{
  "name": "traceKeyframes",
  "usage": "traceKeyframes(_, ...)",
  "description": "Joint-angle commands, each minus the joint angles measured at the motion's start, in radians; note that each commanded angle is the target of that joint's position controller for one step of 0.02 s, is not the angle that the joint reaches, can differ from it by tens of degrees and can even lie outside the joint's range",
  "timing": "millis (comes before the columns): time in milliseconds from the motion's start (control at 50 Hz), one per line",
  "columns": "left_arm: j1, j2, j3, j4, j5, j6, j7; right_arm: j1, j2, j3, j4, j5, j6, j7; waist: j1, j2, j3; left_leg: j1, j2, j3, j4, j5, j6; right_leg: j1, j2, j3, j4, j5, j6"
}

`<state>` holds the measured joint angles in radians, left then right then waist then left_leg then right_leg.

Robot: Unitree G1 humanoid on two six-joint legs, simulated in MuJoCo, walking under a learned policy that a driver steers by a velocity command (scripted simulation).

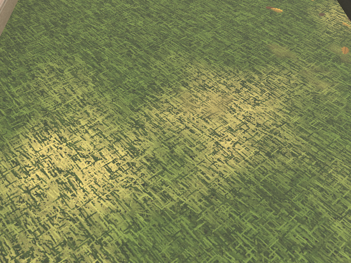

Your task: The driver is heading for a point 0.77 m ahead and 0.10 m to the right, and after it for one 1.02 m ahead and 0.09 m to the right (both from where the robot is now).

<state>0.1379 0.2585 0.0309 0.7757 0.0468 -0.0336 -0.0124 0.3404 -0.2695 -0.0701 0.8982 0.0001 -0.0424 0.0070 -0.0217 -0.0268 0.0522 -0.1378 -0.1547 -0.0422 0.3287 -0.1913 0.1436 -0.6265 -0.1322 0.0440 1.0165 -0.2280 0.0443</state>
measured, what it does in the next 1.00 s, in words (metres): walks ahead: right foot, then left foot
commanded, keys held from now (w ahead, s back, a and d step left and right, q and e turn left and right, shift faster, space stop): w+q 0.06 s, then w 0.46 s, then w+e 0.48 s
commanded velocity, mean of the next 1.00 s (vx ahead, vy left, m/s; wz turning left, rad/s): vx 0.50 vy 0.00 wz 0.00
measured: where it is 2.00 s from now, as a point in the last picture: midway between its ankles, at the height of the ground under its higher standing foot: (177, 199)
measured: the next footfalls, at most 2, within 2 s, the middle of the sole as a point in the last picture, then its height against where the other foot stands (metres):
right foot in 0.28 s outside the picture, level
left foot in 0.78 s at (148, 235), level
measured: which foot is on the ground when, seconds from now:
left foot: down 0.00-0.28, up 0.30-0.76, down 0.78-1.00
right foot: up 0.00-0.26, down 0.28-0.80, up 0.82-1.00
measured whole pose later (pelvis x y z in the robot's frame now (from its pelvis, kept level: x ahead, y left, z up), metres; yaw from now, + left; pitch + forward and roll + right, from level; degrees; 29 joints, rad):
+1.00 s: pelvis +0.53 +0.02 +0.00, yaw -4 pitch +0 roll +0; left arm 0.28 0.28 0.08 0.88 0.03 -0.01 -0.03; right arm 0.27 -0.24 -0.04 0.86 -0.02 -0.09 -0.01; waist 0.01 -0.05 0.03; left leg -0.16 -0.01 0.15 0.34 -0.19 0.06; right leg -0.53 -0.05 0.01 1.10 -0.27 -0.06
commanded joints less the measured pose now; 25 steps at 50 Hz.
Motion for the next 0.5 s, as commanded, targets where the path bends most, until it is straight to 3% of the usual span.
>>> traceKeyframes(20,-0.047,0.071,0.014,-0.072,-0.001,0.006,-0.002,0.048,-0.145,-0.032,-0.050,0.001,-0.016,-0.003,-0.008,0.073,-0.007,-0.001,0.238,-0.227,-0.121,0.344,0.106,-0.040,0.030,-0.052,-0.117,0.114,0.022)
traceKeyframes(160,-0.218,0.067,-0.002,-0.136,-0.014,-0.017,-0.015,0.152,-0.135,-0.023,-0.025,-0.014,-0.017,-0.018,-0.081,0.097,-0.004,0.168,0.275,-0.253,-0.064,0.466,0.073,-0.020,0.086,-0.066,-0.389,0.220,-0.028)
traceKeyframes(220,-0.103,0.105,0.011,-0.109,-0.016,-0.029,-0.010,0.098,-0.163,-0.024,-0.030,-0.019,-0.026,-0.028,-0.009,0.110,-0.020,0.165,0.301,-0.250,0.009,0.637,0.028,0.183,0.125,-0.062,-0.480,0.136,-0.086)
traceKeyframes(240,0.001,0.128,0.023,-0.074,-0.017,-0.035,-0.001,0.083,-0.175,-0.026,-0.029,-0.021,-0.029,-0.026,0.036,0.103,-0.066,0.164,0.283,-0.232,0.118,0.755,0.013,0.307,0.157,-0.075,-0.502,0.092,-0.106)
traceKeyframes(260,0.145,0.149,0.034,-0.032,-0.015,-0.045,0.010,0.071,-0.173,-0.023,-0.027,-0.020,-0.032,-0.019,0.109,0.064,-0.141,0.117,0.233,-0.185,0.301,0.739,-0.005,0.490,0.146,-0.070,-0.559,0.117,-0.132)
traceKeyframes(280,0.301,0.213,0.048,-0.017,0.005,-0.052,0.027,0.086,-0.113,-0.006,-0.053,-0.016,-0.038,-0.013,0.158,-0.027,-0.269,-0.031,0.178,-0.143,0.576,0.451,-0.022,0.718,-0.060,0.155,-0.569,-0.026,-0.180)
traceKeyframes(300,0.326,0.309,0.076,0.004,0.012,-0.042,0.023,0.254,-0.031,0.007,-0.047,0.018,-0.034,-0.008,0.079,-0.288,-0.367,-0.339,-0.012,-0.054,0.889,-0.295,-0.068,0.932,-0.304,0.651,-0.683,-0.067,-0.336)
traceKeyframes(320,0.250,0.214,0.062,-0.004,-0.018,-0.029,0.012,0.195,-0.118,-0.001,-0.027,-0.021,-0.028,-0.016,0.065,-0.104,-0.253,-0.452,0.054,-0.104,0.961,-0.291,-0.052,0.822,-0.267,0.713,-0.752,-0.217,-0.320)
traceKeyframes(340,0.157,0.144,0.046,-0.020,-0.027,-0.030,0.008,0.094,-0.124,-0.004,-0.044,-0.024,-0.027,-0.009,0.050,-0.017,-0.111,-0.456,0.098,-0.101,0.941,-0.191,-0.053,0.671,-0.224,0.534,-0.766,-0.206,-0.298)
traceKeyframes(360,0.117,0.104,0.035,-0.016,-0.021,-0.035,0.004,0.038,-0.109,0.002,-0.059,-0.024,-0.029,-0.002,0.041,0.020,-0.061,-0.437,0.130,-0.088,0.894,-0.137,-0.055,0.583,-0.173,0.414,-0.786,-0.092,-0.273)
traceKeyframes(420,0.152,0.079,0.024,0.033,-0.028,-0.056,0.005,0.037,-0.075,0.011,-0.057,-0.040,-0.005,0.016,0.005,-0.063,-0.043,-0.367,0.167,-0.053,0.805,-0.106,-0.078,0.492,-0.084,0.217,-0.820,0.159,-0.234)
traceKeyframes(460,0.192,0.089,0.027,0.060,-0.037,-0.070,0.001,0.017,-0.060,0.016,-0.061,-0.044,0.004,0.022,-0.001,-0.061,-0.043,-0.399,0.180,-0.026,0.772,-0.087,-0.092,0.501,-0.077,0.169,-0.839,0.244,-0.247)
traceKeyframes(500,0.222,0.098,0.031,0.080,-0.039,-0.072,0.000,-0.065,-0.051,0.023,-0.085,-0.046,0.007,0.027,0.009,-0.055,-0.017,-0.468,0.212,0.005,0.709,-0.029,-0.110,0.511,-0.072,0.132,-0.875,0.257,-0.256)
Velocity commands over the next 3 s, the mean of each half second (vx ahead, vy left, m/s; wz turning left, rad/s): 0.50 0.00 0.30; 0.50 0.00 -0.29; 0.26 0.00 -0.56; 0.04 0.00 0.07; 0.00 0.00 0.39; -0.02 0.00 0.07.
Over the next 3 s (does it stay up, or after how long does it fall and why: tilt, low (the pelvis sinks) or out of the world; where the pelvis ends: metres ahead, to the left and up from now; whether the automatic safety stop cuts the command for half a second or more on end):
stays up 0.69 -0.02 0.00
